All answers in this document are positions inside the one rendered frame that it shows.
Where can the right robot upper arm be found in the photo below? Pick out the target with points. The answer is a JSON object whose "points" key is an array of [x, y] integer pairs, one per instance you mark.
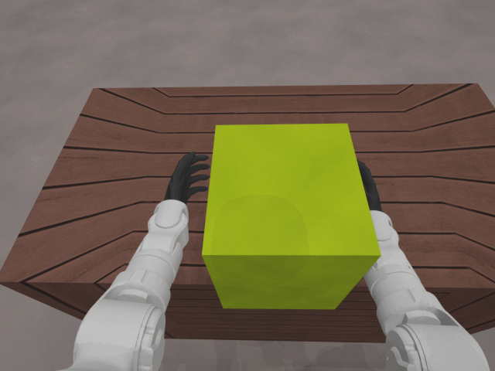
{"points": [[416, 347]]}

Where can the robot left forearm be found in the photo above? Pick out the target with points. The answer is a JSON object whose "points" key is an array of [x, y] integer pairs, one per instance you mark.
{"points": [[153, 268]]}

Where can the left robot upper arm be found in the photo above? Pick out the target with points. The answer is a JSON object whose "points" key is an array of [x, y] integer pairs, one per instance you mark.
{"points": [[121, 336]]}

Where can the pedestal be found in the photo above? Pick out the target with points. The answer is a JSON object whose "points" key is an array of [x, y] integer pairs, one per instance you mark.
{"points": [[430, 149]]}

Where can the robot right hand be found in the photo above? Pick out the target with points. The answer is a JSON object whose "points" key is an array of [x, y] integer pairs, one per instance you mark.
{"points": [[369, 187]]}

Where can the carton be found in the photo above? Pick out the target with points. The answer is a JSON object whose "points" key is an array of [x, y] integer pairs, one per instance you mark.
{"points": [[288, 224]]}

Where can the robot right forearm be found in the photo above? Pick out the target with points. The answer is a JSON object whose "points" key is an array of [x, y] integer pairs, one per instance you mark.
{"points": [[395, 287]]}

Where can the robot left hand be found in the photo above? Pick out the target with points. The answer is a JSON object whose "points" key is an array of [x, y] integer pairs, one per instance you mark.
{"points": [[179, 185]]}

